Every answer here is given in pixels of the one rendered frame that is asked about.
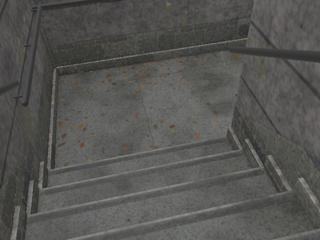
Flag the stairs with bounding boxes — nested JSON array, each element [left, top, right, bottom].
[[24, 136, 320, 240]]

